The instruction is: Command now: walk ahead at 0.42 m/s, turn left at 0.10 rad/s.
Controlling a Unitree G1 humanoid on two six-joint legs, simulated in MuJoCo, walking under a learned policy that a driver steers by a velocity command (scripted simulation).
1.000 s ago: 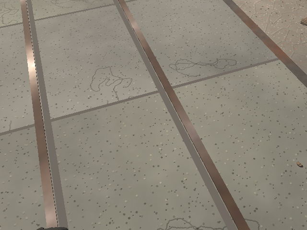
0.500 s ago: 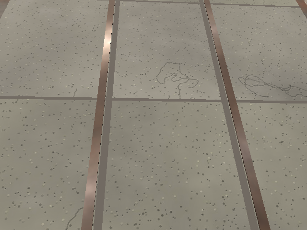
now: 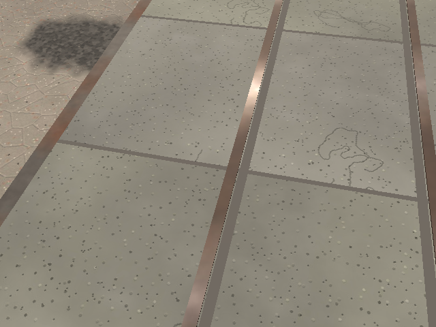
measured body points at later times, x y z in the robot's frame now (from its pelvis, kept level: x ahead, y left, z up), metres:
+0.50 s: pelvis +0.24 +0.04 -0.01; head +0.28 +0.04 +0.44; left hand +0.48 +0.26 -0.09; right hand +0.24 -0.25 -0.13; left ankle +0.11 +0.14 -0.74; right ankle +0.44 -0.10 -0.71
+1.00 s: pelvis +0.54 +0.02 +0.00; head +0.57 +0.02 +0.45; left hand +0.56 +0.30 -0.13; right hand +0.74 -0.22 -0.09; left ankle +0.72 +0.17 -0.70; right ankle +0.45 -0.08 -0.74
